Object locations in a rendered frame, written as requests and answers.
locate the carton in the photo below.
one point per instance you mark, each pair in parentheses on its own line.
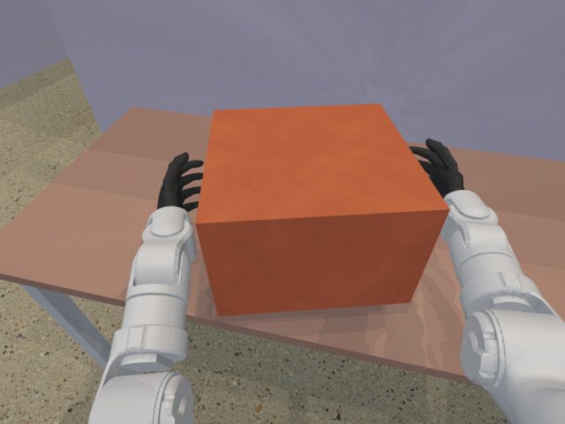
(316,207)

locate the left robot hand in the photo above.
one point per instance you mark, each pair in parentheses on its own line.
(171,193)

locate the robot right forearm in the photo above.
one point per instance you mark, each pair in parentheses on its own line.
(485,264)

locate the right robot upper arm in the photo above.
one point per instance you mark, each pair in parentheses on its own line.
(519,358)

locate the left robot upper arm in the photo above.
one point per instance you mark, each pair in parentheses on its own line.
(158,398)

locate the table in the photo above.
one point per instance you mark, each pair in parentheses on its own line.
(79,237)

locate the right robot hand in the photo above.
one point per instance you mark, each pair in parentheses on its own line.
(442,167)

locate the robot left forearm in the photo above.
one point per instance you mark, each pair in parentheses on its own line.
(153,334)

